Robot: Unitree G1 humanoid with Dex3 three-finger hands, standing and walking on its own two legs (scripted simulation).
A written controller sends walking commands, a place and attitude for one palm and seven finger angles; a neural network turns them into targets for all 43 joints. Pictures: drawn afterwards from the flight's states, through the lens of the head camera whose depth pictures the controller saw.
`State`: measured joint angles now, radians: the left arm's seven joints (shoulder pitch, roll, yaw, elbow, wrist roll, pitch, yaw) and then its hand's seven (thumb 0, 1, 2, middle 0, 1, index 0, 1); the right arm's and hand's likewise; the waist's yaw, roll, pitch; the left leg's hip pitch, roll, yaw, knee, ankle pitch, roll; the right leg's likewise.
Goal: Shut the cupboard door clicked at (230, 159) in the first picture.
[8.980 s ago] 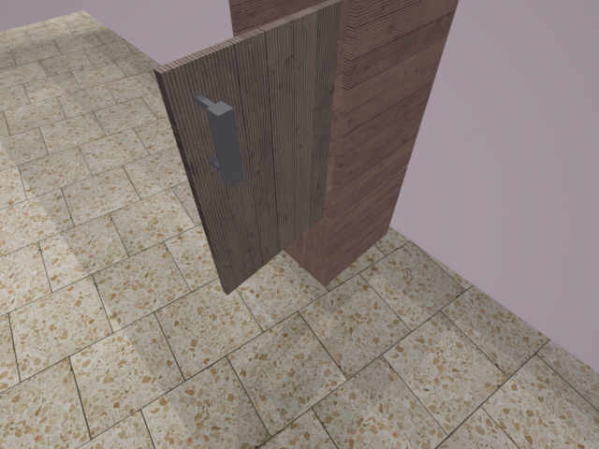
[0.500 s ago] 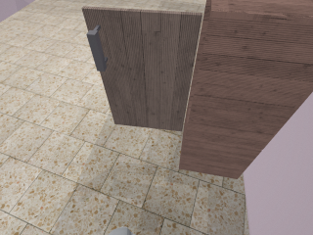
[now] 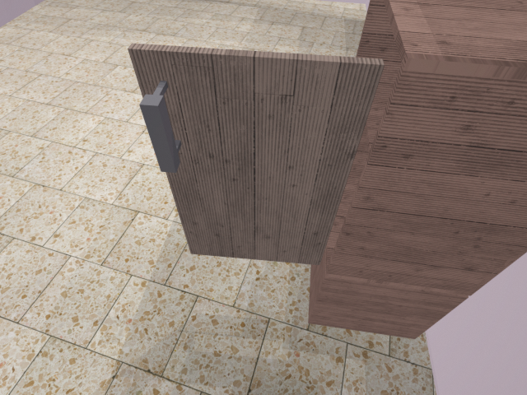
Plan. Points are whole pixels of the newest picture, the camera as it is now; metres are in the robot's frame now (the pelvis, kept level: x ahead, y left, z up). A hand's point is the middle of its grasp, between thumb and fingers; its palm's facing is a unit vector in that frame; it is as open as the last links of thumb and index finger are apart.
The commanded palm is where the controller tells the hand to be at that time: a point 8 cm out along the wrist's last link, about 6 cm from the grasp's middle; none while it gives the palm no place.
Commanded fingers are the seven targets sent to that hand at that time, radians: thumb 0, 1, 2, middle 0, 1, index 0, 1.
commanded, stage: come to a stop and stand still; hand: left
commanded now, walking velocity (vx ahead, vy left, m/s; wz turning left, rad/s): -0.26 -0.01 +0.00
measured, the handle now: (166, 127) +0.49 +0.19 +0.14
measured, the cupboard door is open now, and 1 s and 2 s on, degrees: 93 93 93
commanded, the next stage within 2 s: look again from close up in 1.76 s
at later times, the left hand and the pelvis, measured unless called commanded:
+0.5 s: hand out of the picture +0.05 +0.21 -0.17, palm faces +0.05 -0.98 -0.18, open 7.4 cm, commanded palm none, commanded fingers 0.00 0.90 0.90 -0.20 -0.30 -0.20 -0.30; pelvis -0.01 +0.03 +0.01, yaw +0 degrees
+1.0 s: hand out of the picture -0.01 +0.15 -0.16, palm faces +0.03 -0.98 -0.19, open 7.3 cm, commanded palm none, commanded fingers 0.00 0.90 0.90 -0.20 -0.30 -0.20 -0.30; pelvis -0.01 -0.02 +0.01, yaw +0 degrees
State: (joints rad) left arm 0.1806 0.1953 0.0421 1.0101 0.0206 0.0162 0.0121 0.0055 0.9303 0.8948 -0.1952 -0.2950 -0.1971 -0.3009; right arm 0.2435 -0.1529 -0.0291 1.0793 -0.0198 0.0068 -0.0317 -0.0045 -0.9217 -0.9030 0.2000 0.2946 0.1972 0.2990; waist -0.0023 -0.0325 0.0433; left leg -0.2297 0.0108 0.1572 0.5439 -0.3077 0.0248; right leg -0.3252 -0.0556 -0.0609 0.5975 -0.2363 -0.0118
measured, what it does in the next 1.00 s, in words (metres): steps on the spot: right foot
